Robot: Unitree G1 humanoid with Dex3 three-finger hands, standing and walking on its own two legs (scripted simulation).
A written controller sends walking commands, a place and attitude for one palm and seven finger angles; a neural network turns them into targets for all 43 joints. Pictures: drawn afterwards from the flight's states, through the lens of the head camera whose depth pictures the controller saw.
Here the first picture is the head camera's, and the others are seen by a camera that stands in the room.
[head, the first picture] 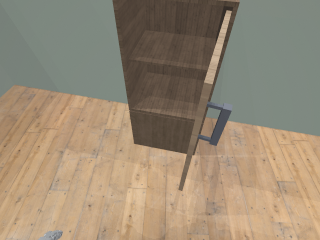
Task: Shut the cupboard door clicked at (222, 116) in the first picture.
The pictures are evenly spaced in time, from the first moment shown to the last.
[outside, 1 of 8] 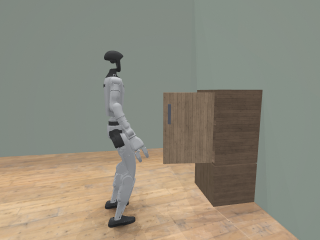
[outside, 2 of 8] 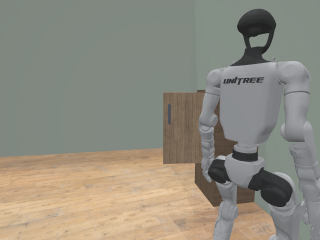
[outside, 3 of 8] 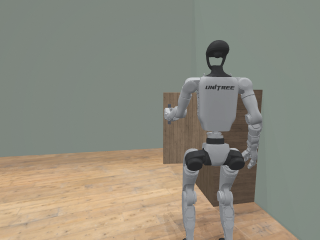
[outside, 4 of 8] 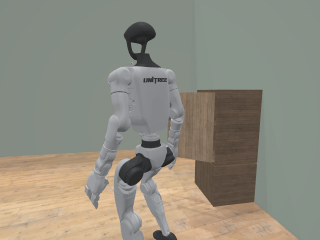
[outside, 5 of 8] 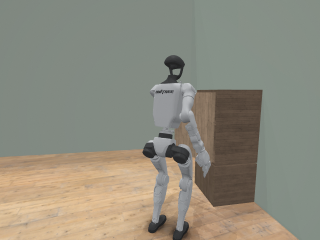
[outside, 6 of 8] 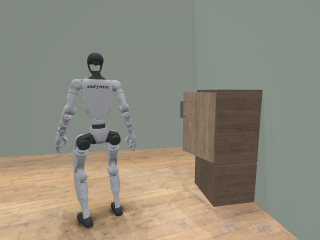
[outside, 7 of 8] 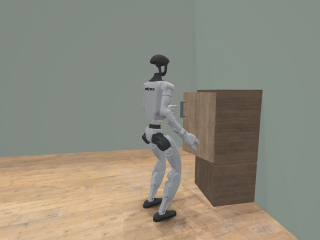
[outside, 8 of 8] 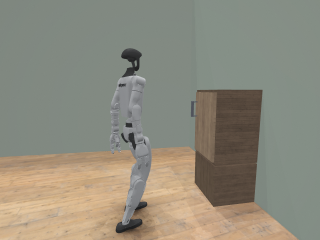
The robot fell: no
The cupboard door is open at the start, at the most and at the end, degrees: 83 83 0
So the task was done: yes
